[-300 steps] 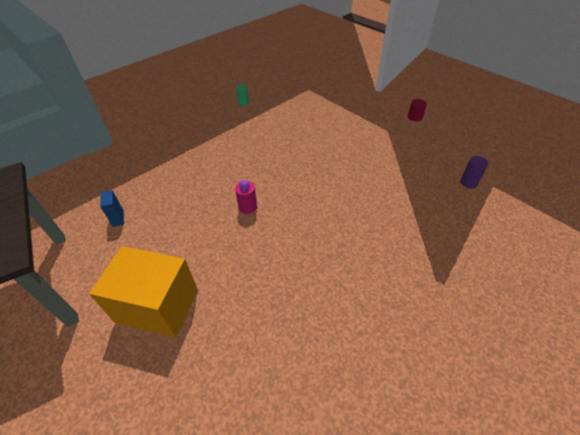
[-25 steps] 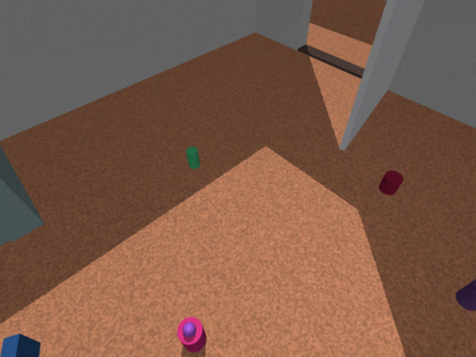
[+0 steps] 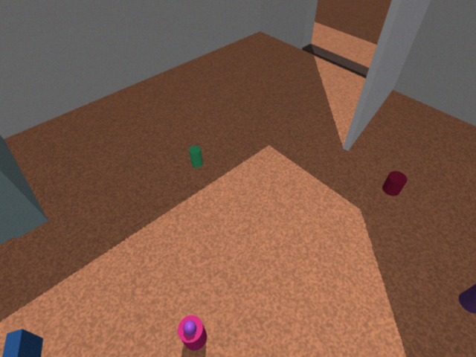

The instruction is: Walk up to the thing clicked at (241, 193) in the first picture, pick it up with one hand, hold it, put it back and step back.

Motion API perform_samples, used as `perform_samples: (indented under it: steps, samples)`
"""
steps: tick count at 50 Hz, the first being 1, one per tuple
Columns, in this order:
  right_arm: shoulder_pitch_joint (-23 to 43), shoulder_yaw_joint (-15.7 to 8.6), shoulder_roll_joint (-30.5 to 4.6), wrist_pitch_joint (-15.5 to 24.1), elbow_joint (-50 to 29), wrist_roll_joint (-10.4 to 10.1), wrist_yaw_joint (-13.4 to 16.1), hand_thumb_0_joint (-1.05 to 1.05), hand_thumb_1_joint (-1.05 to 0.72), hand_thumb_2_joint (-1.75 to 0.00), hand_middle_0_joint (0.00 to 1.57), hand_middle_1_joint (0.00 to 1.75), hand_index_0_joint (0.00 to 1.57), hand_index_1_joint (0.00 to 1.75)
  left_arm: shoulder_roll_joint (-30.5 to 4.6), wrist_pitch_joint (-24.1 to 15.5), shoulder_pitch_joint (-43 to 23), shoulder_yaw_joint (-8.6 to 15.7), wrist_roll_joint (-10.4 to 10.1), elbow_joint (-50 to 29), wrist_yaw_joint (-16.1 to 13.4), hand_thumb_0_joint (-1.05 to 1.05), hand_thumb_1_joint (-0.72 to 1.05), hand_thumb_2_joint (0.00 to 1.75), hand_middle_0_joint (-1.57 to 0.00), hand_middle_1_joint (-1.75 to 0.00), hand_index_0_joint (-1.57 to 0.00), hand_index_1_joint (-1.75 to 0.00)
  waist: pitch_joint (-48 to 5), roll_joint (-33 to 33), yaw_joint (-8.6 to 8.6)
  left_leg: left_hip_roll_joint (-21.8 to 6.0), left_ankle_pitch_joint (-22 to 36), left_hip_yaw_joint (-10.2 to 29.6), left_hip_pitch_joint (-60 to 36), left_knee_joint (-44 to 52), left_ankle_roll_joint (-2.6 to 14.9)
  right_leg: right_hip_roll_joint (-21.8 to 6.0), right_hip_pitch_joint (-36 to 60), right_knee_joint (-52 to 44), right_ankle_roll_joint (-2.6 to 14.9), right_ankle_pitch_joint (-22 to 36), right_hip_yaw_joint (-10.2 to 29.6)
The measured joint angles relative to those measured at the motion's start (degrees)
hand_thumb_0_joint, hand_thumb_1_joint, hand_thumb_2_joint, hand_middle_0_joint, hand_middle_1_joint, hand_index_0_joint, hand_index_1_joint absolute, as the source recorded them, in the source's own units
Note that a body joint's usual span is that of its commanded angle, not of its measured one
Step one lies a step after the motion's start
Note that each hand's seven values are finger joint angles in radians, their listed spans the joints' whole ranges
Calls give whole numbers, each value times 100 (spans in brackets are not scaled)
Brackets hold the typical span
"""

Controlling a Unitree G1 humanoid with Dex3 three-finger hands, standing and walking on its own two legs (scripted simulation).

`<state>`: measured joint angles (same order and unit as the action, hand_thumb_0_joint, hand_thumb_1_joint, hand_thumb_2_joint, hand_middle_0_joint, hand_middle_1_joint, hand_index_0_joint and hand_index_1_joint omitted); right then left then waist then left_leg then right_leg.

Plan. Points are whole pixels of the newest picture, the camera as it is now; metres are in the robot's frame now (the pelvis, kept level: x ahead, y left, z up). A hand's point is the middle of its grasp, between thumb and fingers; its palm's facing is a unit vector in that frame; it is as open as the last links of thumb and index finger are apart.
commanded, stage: stand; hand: left
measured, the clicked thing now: (192, 331) +0.33 +0.21 -0.70
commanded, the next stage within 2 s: go down in 1.50 s
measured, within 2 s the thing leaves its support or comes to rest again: neither
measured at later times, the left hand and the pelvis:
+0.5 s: hand out of the picture +0.08 +0.25 -0.16, palm faces -0.03 -0.94 -0.34, open 7.3 cm; pelvis +0.00 +0.00 +0.00, yaw +0 degrees
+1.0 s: hand out of the picture +0.09 +0.25 -0.16, palm faces -0.03 -0.94 -0.34, open 7.3 cm; pelvis +0.01 +0.00 +0.00, yaw +0 degrees
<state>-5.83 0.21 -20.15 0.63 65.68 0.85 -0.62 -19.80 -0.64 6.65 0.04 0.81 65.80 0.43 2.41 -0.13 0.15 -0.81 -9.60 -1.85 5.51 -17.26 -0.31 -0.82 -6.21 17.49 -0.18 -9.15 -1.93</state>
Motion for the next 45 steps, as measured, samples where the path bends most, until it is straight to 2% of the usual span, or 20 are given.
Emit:
perform_samples:
  steps: [45]
  samples:
    - [-44, 27, 5, 6, -106, 8, 19, 1, -90, -90, 20, 30, 21, 30, -21, -24, -22, -10, -7, -86, -19, 1, 91, 90, -21, -30, -21, -30, -30, 5, -4, -35, -97, 2, -71, -10, -26, 35, 80, -17, 20, -80, 1]
